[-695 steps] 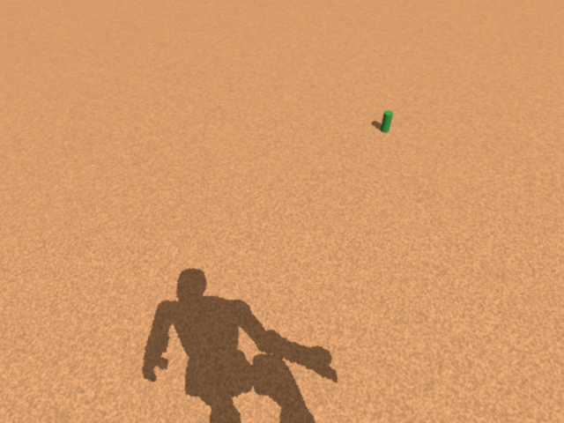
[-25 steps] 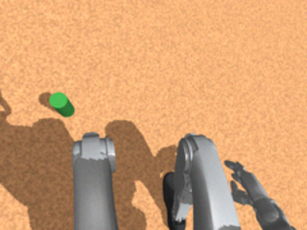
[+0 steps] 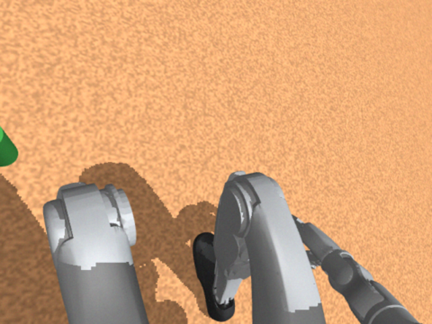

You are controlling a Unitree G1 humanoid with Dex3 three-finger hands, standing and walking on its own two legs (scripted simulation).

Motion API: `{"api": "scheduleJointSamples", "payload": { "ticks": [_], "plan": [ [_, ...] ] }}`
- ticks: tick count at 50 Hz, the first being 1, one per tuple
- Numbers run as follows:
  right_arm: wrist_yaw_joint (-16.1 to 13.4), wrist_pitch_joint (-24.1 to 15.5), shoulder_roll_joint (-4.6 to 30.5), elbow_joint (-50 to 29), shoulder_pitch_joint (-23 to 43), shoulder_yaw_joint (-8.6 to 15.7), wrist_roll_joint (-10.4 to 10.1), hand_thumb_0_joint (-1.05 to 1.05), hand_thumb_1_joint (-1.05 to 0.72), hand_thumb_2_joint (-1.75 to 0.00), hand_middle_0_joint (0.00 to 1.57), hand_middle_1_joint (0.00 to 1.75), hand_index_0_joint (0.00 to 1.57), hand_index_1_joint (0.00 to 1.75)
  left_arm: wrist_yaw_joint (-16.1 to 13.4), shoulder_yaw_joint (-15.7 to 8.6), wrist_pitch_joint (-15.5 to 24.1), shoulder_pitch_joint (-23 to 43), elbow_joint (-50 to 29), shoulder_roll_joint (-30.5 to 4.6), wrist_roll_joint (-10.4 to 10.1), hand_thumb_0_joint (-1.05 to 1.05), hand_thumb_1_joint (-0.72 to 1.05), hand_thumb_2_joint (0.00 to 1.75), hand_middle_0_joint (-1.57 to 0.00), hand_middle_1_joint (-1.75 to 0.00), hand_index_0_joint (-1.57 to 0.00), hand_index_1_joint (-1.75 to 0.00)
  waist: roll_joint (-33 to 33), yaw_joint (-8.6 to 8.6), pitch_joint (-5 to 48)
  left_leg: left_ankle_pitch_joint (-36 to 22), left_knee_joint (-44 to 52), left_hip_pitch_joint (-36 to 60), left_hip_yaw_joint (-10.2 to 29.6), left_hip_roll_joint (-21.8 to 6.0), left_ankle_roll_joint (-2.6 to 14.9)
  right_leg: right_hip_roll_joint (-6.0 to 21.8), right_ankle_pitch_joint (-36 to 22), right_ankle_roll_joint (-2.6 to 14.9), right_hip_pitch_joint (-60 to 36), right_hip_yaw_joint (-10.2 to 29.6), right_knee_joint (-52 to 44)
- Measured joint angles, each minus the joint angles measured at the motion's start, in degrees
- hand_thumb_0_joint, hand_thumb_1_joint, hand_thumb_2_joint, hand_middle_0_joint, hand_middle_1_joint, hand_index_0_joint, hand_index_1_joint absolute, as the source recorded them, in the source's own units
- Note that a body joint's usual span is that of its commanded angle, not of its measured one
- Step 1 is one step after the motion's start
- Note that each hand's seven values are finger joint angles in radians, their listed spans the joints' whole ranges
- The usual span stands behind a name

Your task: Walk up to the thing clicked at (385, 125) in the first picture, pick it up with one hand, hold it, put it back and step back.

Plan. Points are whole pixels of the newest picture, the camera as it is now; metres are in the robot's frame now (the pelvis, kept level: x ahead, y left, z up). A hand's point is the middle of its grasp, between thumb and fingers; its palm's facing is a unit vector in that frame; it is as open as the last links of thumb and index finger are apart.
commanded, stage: close in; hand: left
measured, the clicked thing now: out of the picture +0.41 +0.33 -0.22
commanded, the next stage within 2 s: rest palm in 0.66 s
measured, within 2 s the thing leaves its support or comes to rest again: leaves its support in 1.76 s
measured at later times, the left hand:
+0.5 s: hand out of the picture +0.37 +0.34 -0.18, palm faces +0.41 -0.91 +0.00, open 17.1 cm
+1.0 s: hand out of the picture +0.39 +0.32 -0.19, palm faces +0.44 -0.90 -0.01, open 16.1 cm
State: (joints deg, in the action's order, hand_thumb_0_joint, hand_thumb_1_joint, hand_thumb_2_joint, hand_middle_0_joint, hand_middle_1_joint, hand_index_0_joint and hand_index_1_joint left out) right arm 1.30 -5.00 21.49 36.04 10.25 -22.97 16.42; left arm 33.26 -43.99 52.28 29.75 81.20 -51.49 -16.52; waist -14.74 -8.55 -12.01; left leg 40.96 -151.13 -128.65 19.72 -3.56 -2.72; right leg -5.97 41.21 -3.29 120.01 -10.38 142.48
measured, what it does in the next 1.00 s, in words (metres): stands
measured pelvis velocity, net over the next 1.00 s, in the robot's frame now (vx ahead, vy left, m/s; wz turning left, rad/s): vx -0.01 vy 0.01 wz -0.06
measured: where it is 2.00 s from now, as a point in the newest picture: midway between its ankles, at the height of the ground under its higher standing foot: (161, 308)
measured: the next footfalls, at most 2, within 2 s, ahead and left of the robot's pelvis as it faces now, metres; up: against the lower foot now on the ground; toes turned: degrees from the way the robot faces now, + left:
none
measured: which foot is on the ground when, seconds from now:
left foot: down 0.00-1.00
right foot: down 0.00-1.00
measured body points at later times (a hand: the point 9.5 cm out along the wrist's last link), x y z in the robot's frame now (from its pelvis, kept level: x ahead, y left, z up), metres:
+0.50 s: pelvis -0.01 +0.01 -0.01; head +0.20 +0.20 +0.33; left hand +0.34 +0.39 -0.18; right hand +0.18 -0.23 -0.04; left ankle +0.08 +0.14 -0.25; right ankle +0.11 -0.12 -0.25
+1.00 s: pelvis -0.01 +0.01 -0.01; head +0.21 +0.20 +0.33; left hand +0.36 +0.37 -0.19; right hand +0.18 -0.23 -0.04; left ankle +0.08 +0.14 -0.25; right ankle +0.11 -0.12 -0.25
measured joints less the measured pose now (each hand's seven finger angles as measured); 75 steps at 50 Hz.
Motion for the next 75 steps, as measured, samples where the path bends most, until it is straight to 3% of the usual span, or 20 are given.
{"api": "scheduleJointSamples", "payload": {
  "ticks": [7,12,15,26,37,50,70,75],
  "plan": [
    [1.3,1.6,-0.1,-2.5,1.9,-3.6,2.1,0.00,-0.89,-0.89,0.21,0.30,0.21,0.30,-7.8,0.9,5.2,1.0,2.5,1.2,1.7,-0.02,-0.54,0.10,-0.04,-0.12,-0.07,-0.09,-1.8,-1.34,-2.1,0.5,-2.5,1.0,2.7,0.4,-0.18,-0.8,-0.5,-0.08,-1.5,-1.7,0.7],
    [2.6,3.1,0.1,-3.6,2.0,-4.6,3.5,0.00,-0.89,-0.89,0.21,0.30,0.21,0.30,-14.0,2.1,7.5,0.6,1.9,1.4,4.8,-0.02,-0.54,0.11,-0.04,-0.12,-0.07,-0.09,-2.2,-1.70,-3.8,0.0,-3.5,1.1,3.7,0.7,0.21,-1.1,-1.0,-0.08,-2.3,-2.4,0.7],
    [3.3,3.9,0.2,-3.8,1.9,-4.9,4.2,0.00,-0.89,-0.89,0.21,0.30,0.21,0.30,-16.6,2.9,8.4,-0.2,1.0,1.6,5.6,-0.02,-0.53,0.11,-0.03,-0.11,-0.07,-0.09,-1.9,-1.75,-4.9,-0.3,-3.7,1.0,3.9,0.8,0.71,-1.2,-1.3,-0.17,-2.7,-2.6,0.6],
    [5.2,5.2,0.4,-4.0,0.4,-6.7,4.8,0.00,-0.89,-0.90,0.21,0.30,0.21,0.30,-22.1,7.4,10.7,0.1,2.0,3.3,4.9,-0.02,-0.50,0.12,-0.04,-0.10,-0.07,-0.08,-1.4,-2.56,-5.0,-0.6,-4.2,1.2,4.5,0.5,1.42,-1.7,-2.0,-0.91,-3.3,-3.0,0.1],
    [5.9,6.2,0.4,-5.2,0.7,-7.3,5.3,-0.01,-0.89,-0.90,0.21,0.30,0.21,0.30,-27.0,7.4,12.5,-0.5,1.4,3.7,6.9,-0.02,-0.46,0.15,-0.05,-0.09,-0.07,-0.08,-2.1,-2.97,-6.3,0.0,-4.7,1.7,5.6,0.4,1.26,-2.0,-2.2,-0.66,-3.7,-3.7,-0.1],
    [6.2,6.5,-0.2,-4.9,2.5,-7.4,5.4,-0.01,-0.88,-0.90,0.21,0.30,0.21,0.30,-29.6,9.4,12.9,1.1,1.5,3.7,7.2,-0.01,-0.31,0.22,-0.09,-0.09,-0.08,-0.11,-2.4,-3.14,-6.4,0.1,-4.5,1.7,5.7,0.4,0.90,-1.9,-2.3,-1.36,-3.4,-3.7,-0.2],
    [6.3,7.5,0.0,-5.2,1.7,-8.1,5.6,-0.01,-0.86,-0.90,0.21,0.30,0.21,0.30,-32.6,9.5,12.1,2.8,1.9,2.3,8.5,0.00,0.34,0.62,-0.55,-0.50,-0.52,-0.52,-2.5,-3.78,-6.9,0.2,-4.0,1.7,5.8,0.0,1.10,-2.0,-2.6,-1.38,-3.4,-4.0,-1.0],
    [6.1,7.8,-0.1,-5.6,1.8,-8.3,5.4,-0.01,-0.86,-0.90,0.21,0.30,0.21,0.30,-32.6,10.1,11.7,3.7,2.2,1.6,8.9,0.01,0.30,0.67,-0.66,-0.63,-0.61,-0.65,-2.8,-4.15,-7.1,0.3,-4.0,1.8,6.0,-0.2,1.10,-2.1,-2.7,-1.27,-3.5,-4.1,-1.2]
  ]
}}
